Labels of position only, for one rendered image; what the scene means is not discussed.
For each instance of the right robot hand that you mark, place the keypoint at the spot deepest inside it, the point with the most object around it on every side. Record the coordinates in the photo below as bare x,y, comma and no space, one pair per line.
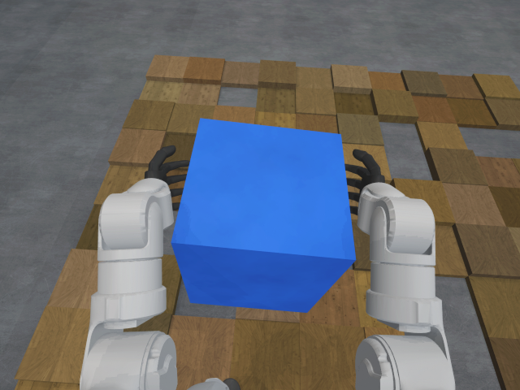
369,176

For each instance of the left robot hand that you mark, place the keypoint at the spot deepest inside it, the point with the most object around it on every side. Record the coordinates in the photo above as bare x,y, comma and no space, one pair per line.
158,170

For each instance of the right robot upper arm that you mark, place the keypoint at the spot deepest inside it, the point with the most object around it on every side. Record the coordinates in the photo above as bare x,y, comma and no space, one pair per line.
389,362

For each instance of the left robot upper arm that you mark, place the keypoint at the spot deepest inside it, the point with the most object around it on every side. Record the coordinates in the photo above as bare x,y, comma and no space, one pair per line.
132,360

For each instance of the robot right forearm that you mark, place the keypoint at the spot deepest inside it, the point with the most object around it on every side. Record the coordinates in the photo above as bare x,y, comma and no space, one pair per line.
402,290

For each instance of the robot left forearm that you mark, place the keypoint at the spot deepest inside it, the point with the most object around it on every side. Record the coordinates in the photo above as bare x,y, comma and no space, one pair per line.
130,240

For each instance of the left robot shin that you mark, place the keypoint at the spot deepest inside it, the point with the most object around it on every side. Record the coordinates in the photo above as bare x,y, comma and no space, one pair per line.
216,380

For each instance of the carton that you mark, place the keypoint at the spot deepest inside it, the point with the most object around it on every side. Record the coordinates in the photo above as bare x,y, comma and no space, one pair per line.
264,219

